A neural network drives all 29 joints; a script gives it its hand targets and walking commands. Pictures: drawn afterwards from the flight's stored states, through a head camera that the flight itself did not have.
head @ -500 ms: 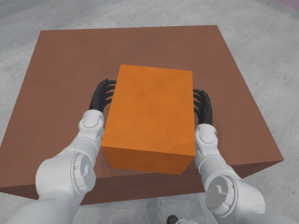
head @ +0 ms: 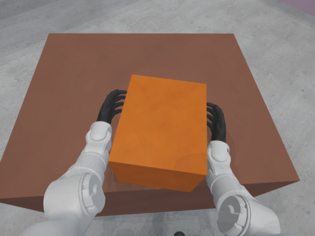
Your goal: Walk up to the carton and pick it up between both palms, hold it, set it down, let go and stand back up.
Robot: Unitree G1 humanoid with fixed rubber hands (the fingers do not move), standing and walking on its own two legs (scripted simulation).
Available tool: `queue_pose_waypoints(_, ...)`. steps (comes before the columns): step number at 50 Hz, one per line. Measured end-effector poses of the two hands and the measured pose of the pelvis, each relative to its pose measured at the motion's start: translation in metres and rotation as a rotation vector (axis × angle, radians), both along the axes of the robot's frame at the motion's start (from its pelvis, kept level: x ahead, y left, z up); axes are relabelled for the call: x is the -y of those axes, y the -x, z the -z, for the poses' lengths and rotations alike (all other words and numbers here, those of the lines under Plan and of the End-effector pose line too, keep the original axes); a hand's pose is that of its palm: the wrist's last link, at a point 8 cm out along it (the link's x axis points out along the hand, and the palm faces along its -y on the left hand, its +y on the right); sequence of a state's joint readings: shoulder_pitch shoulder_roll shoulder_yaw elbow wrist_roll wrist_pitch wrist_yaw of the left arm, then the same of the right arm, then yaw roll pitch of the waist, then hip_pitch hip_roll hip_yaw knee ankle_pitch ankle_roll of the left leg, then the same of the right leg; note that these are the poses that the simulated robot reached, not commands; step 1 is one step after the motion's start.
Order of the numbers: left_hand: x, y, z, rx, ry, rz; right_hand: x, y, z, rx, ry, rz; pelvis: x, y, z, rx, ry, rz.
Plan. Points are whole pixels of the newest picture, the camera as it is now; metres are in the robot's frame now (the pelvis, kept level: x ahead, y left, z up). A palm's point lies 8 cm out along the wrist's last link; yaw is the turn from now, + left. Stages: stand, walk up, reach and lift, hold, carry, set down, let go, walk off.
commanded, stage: reach and lift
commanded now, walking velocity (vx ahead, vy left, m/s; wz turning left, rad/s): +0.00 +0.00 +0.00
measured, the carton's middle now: (161, 134) +0.38 -0.03 -0.03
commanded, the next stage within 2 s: none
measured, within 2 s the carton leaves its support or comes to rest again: leaves its support in 0.90 s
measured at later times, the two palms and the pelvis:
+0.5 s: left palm (106, 117) +0.42 +0.12 +0.01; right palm (217, 135) +0.35 -0.17 +0.00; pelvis +0.00 +0.00 +0.00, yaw +0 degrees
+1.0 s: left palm (103, 120) +0.41 +0.12 +0.03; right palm (216, 135) +0.34 -0.17 +0.01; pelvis -0.01 -0.01 +0.00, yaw +0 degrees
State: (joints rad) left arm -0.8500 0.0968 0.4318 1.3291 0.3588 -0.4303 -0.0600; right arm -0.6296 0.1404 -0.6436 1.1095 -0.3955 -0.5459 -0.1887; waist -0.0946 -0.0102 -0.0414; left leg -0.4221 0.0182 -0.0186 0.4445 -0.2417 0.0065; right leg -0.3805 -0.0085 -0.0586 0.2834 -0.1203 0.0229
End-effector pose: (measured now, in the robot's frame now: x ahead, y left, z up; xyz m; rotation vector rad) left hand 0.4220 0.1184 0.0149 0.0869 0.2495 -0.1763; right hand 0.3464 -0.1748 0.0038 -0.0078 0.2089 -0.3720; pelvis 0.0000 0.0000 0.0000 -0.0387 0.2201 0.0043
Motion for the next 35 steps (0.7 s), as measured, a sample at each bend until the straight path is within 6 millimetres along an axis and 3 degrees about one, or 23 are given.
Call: queue_pose_waypoints(35, 0.0005, -0.0003, -0.0011, 0.007, -0.023, 0.002, 0.0001, 0.0005, 0.0008, 0.006, -0.007, 0.000, 0.0031, 0.0054, -0.0006, -0.050, -0.003, 0.009)
